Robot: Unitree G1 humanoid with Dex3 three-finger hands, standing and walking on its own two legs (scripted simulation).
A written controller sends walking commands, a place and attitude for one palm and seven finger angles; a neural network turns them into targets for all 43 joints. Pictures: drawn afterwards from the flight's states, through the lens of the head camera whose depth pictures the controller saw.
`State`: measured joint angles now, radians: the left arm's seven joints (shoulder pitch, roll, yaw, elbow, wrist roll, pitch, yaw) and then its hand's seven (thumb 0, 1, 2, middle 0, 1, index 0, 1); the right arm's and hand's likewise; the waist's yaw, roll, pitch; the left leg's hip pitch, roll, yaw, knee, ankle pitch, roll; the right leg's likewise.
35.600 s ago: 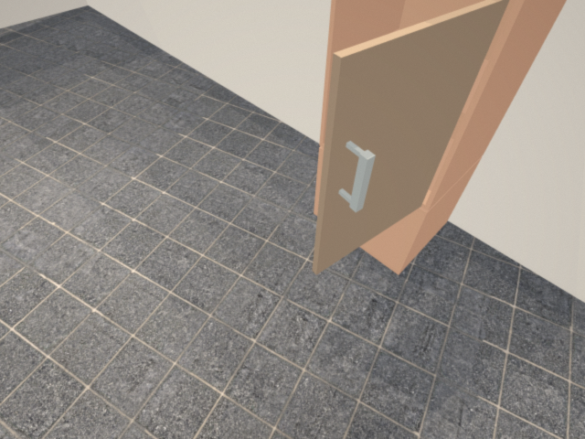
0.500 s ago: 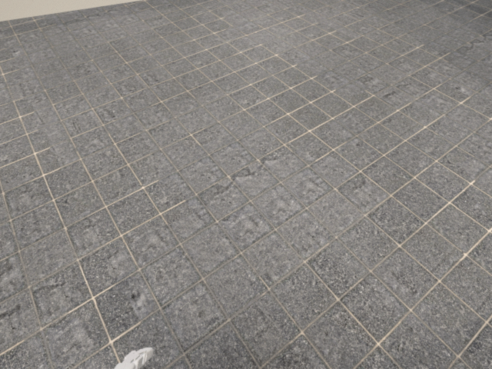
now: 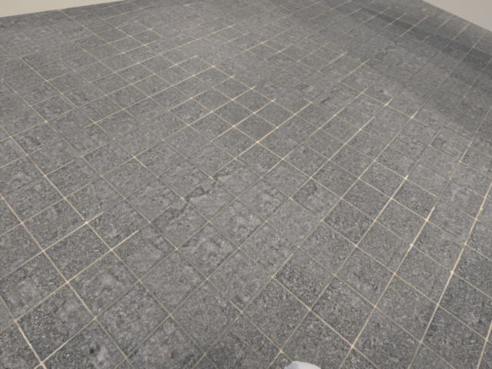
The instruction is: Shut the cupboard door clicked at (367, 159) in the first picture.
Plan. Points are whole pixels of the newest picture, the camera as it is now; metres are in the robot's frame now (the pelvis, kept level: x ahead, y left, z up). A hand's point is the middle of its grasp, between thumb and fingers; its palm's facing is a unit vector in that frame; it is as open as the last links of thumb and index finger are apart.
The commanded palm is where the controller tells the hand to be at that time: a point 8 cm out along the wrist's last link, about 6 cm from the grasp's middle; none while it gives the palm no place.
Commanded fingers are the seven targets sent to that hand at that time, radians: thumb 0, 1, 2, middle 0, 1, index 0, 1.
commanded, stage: turn to face it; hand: left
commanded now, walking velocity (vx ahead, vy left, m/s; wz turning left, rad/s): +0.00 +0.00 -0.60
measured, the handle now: out of the picture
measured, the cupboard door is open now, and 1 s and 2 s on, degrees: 49 49 49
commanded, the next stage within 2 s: none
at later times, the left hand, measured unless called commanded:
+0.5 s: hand (170, 348) +0.18 +0.15 -0.17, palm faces -0.27 -0.94 -0.22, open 7.3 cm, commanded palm none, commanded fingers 0.00 0.90 0.90 -0.20 -0.30 -0.20 -0.30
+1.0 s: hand (208, 303) +0.26 +0.09 -0.17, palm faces -0.56 -0.79 -0.27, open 7.3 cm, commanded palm none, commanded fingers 0.00 0.90 0.90 -0.20 -0.30 -0.20 -0.30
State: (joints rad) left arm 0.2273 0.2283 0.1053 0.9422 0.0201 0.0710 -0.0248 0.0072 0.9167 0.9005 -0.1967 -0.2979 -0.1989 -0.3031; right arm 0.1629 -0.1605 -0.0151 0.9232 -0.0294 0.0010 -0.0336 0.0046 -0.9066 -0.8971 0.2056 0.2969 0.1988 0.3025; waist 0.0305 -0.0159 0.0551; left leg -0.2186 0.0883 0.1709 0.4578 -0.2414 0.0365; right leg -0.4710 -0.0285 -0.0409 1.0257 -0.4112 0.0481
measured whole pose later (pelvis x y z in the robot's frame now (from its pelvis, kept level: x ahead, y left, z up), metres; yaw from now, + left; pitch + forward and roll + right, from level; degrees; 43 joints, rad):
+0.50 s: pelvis +0.04 -0.02 -0.01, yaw -17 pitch +1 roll +0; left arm 0.20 0.22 0.06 0.89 0.03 0.05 -0.01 0.01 0.91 0.90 -0.20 -0.30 -0.20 -0.30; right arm 0.19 -0.24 -0.05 0.90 -0.01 0.04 -0.02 0.01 -0.91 -0.90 0.20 0.30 0.19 0.30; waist -0.01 -0.01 0.08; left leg -0.43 0.06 0.03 0.82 -0.41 -0.08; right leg -0.27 0.02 0.07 0.51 -0.25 0.01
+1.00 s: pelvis +0.05 -0.02 -0.02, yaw -36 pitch +1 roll -1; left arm 0.16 0.24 0.08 0.88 0.02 0.05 -0.03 0.01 0.91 0.90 -0.20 -0.30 -0.20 -0.30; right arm 0.25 -0.25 -0.05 0.93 -0.02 0.04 -0.02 0.01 -0.91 -0.90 0.21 0.30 0.20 0.30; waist -0.01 0.04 0.08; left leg -0.31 0.17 0.20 0.75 -0.45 -0.05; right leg -0.27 0.00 -0.06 0.58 -0.31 -0.01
